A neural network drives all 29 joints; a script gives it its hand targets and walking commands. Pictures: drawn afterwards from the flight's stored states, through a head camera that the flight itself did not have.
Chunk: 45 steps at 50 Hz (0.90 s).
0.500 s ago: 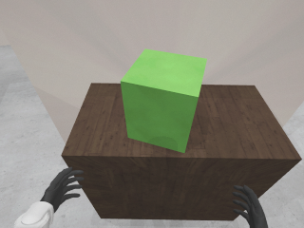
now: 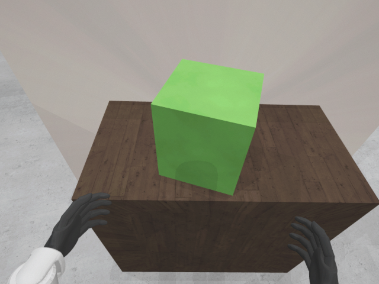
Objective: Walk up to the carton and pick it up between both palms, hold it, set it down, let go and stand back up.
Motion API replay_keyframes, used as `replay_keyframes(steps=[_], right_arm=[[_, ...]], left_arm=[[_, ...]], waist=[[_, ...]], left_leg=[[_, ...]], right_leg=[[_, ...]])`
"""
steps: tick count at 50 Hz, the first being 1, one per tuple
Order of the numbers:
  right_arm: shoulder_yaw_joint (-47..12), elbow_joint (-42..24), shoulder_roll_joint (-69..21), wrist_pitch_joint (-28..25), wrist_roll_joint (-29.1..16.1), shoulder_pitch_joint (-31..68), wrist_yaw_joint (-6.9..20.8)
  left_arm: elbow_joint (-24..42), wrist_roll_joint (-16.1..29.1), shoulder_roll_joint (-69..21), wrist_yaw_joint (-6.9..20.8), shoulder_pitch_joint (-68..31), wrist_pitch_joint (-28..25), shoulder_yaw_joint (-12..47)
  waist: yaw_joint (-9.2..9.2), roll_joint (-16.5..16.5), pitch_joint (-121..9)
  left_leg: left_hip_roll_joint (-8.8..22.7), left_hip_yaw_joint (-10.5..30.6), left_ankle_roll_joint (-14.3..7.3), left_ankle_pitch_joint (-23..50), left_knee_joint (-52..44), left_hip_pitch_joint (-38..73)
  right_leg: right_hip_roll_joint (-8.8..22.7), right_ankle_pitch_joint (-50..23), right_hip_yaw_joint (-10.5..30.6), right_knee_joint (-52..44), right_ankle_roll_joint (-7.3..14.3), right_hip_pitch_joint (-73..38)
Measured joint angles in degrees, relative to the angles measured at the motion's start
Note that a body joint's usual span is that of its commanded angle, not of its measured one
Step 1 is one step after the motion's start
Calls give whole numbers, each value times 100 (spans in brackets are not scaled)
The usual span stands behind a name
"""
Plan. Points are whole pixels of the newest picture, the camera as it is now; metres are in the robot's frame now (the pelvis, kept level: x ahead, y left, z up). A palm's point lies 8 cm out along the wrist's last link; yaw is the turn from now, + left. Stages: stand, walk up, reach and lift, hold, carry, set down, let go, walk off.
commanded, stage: reach and lift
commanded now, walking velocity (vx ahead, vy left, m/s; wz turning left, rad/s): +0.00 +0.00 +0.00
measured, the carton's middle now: (207, 128) +0.49 -0.03 +0.06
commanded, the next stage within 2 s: none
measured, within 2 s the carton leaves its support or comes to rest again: neither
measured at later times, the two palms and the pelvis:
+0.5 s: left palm (75, 195) +0.26 +0.23 +0.09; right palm (308, 228) +0.22 -0.19 +0.09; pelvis +0.01 +0.00 +0.00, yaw +0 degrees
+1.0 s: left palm (77, 152) +0.32 +0.23 +0.14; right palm (305, 184) +0.28 -0.19 +0.12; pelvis -0.01 +0.00 +0.00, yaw +0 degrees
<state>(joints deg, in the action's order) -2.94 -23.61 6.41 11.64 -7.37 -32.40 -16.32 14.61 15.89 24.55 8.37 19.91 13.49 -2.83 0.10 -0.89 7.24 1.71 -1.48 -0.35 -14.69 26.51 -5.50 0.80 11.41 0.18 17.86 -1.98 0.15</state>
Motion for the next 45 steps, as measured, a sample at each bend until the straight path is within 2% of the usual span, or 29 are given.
replay_keyframes(steps=[7,16,26,35,40,45], right_arm=[[-56,-128,-12,354,-23,8,-44],[-56,-212,-12,1103,-24,695,-47],[105,-213,-12,1621,-159,1657,-225],[290,-212,-11,1935,-269,2052,-249],[492,-26,-11,2125,-269,2632,-261],[619,585,-11,2322,-276,3390,-292]], left_arm=[[-74,199,35,30,-69,15,1],[-34,505,133,8,-840,498,1],[-396,156,134,46,-1719,1403,-37],[-100,225,133,67,-1929,1598,-106],[-578,277,133,101,-2590,1745,-107],[-1247,265,134,141,-3323,1893,-107]], waist=[[0,0,-52],[0,-5,-101],[-1,-20,-166],[1,-24,-166],[1,-33,-167],[1,-33,-166]], left_leg=[[0,0,0,7,0,0],[0,0,0,-9,0,-1],[0,0,0,-50,-6,0],[0,0,0,-41,-10,-1],[0,0,0,-2,-10,-1],[0,0,-1,31,-11,-1]], right_leg=[[0,-5,0,0,-1,0],[0,-1,0,0,-1,1],[0,39,0,-7,-6,1],[0,35,0,-11,-7,1],[0,-3,0,-11,-7,1],[0,-38,0,-11,-7,1]])
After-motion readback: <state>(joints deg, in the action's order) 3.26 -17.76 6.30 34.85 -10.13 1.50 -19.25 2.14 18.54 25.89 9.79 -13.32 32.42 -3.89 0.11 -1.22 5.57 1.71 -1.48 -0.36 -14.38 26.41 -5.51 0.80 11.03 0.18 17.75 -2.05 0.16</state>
